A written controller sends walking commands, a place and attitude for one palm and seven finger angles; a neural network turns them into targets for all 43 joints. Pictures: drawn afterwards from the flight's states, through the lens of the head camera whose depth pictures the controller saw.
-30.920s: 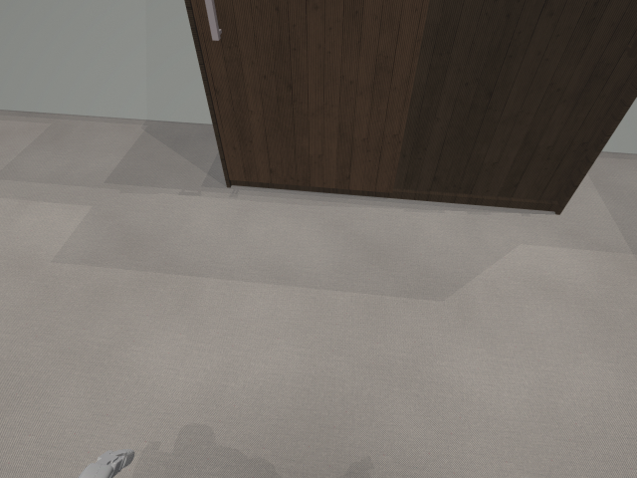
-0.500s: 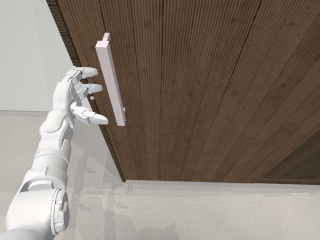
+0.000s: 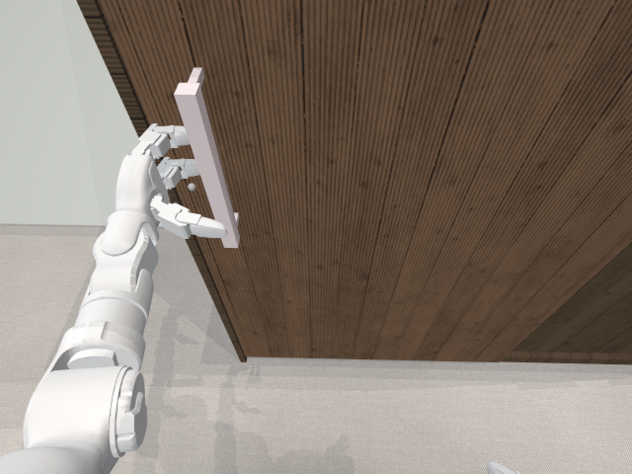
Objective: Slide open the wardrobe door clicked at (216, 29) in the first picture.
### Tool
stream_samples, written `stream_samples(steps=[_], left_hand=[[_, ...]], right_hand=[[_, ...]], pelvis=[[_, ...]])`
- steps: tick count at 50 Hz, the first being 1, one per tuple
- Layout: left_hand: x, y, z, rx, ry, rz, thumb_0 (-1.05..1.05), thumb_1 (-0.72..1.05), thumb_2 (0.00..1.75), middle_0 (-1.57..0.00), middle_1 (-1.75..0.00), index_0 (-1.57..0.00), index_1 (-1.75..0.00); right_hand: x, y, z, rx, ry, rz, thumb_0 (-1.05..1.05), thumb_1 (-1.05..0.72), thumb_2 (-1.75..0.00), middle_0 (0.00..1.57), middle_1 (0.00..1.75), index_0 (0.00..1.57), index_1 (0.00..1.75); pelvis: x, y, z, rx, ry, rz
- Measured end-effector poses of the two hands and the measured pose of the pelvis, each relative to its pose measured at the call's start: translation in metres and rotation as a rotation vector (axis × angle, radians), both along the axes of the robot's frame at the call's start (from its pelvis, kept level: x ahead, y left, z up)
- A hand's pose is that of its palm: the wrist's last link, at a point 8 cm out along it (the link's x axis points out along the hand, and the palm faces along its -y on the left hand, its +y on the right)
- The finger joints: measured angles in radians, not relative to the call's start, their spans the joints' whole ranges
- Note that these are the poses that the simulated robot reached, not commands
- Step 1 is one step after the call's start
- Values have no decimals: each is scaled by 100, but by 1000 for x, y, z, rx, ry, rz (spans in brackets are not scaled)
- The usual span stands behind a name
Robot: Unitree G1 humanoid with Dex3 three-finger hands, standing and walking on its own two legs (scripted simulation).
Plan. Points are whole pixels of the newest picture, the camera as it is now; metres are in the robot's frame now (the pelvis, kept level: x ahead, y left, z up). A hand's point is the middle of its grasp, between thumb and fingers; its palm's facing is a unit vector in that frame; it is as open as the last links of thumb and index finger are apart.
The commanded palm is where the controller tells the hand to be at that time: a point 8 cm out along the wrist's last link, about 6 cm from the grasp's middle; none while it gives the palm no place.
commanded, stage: feel for the door with the fingertips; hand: left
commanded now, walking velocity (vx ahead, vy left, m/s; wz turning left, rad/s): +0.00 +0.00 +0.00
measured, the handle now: (217, 171) +0.49 +0.14 +0.11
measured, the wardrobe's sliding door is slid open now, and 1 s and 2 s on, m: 0.00 0.00 0.00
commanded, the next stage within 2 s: slide the fingers in behind the handle in 0.16 s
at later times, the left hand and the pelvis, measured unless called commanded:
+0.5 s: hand (199, 184) +0.45 +0.15 +0.12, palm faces -0.03 -1.00 -0.01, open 13.6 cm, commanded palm +0.42 +0.21 +0.12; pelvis -0.02 -0.01 +0.00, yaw +0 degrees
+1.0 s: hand (207, 191) +0.44 +0.14 +0.11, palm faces -0.03 -1.00 +0.00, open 14.0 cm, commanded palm +0.42 +0.19 +0.12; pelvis +0.00 +0.01 +0.00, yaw +0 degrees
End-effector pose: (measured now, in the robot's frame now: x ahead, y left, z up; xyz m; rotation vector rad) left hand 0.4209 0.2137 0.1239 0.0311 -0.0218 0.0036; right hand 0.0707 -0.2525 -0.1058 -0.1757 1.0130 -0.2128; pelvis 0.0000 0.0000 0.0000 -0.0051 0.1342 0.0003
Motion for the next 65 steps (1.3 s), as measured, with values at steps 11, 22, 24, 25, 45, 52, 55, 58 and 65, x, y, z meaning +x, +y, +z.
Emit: stream_samples(steps=[11,22,24,25,45,52,55,58,65], left_hand=[[4,-11,-3,-25,17,-16,-1,-50,30,-33,-123,-34,-122],[7,-8,-2,-14,16,-25,-1,-50,30,-37,-124,-37,-125],[7,-8,-3,-20,17,-28,-1,-50,30,-37,-124,-37,-124],[7,-7,-3,-21,16,-30,-1,-50,30,-37,-124,-37,-124],[2,-12,-13,-24,2,-31,-1,-50,30,-31,-121,-31,-120],[3,-16,-10,-37,4,-33,-1,-50,30,-31,-122,-31,-120],[4,-15,-10,-36,4,-28,-1,-50,30,-33,-123,-32,-121],[3,-18,-10,-22,8,-30,-1,-50,30,-33,-123,-32,-122],[3,-36,-15,-44,22,-43,-1,-50,30,-31,-122,-32,-122]], right_hand=[[-23,-15,-3,-23,46,-14,1,-90,-90,20,30,20,30],[-48,-16,-7,-22,84,-35,1,-90,-90,20,30,20,30],[-50,-15,-7,-20,86,-39,1,-90,-90,20,30,20,30],[-51,-15,-6,-20,86,-41,1,-90,-90,20,30,20,30],[-16,3,-1,-5,12,-20,1,-90,-90,20,30,20,30],[3,11,-1,9,-6,8,1,-90,-90,20,30,20,30],[8,13,0,11,-7,22,1,-90,-90,20,30,20,30],[12,14,0,15,-10,31,1,-90,-90,20,30,20,30],[11,13,-3,24,-4,29,1,-90,-90,20,30,20,30]], pelvis=[[-9,-7,-2,6,7,5],[-17,-8,-4,4,22,1],[-17,-7,-4,4,23,-1],[-17,-7,-4,4,23,-1],[-4,6,-2,-3,16,-11],[2,9,-2,-4,11,-3],[3,9,-2,-4,13,3],[3,9,-2,-5,16,7],[3,8,-2,-2,13,3]])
